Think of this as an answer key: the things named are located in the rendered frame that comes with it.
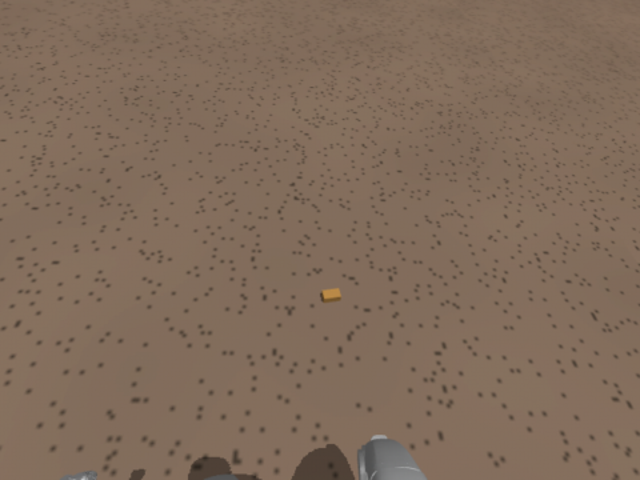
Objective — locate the small box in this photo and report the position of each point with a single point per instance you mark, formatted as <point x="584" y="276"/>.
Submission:
<point x="331" y="295"/>

